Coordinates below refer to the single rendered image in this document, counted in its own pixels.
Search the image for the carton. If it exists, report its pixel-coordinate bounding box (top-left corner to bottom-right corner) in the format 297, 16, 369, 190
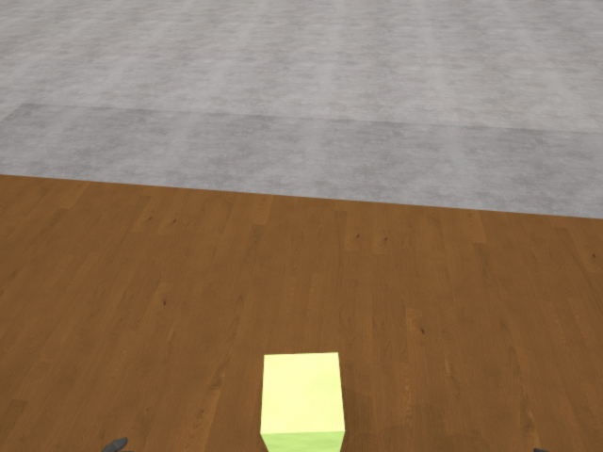
260, 352, 345, 452

